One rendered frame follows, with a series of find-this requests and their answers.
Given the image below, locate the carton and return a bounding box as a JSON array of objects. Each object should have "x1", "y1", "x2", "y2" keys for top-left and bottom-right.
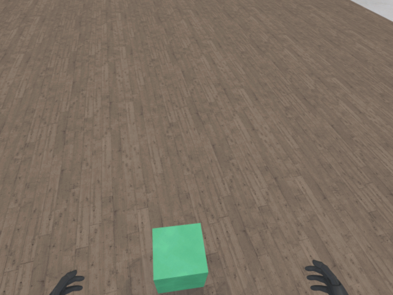
[{"x1": 152, "y1": 223, "x2": 208, "y2": 294}]

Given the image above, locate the right robot hand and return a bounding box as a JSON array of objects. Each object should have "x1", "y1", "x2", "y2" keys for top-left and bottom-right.
[{"x1": 305, "y1": 260, "x2": 349, "y2": 295}]

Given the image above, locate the left robot hand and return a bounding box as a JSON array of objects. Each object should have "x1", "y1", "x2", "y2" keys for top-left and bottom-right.
[{"x1": 49, "y1": 270, "x2": 85, "y2": 295}]

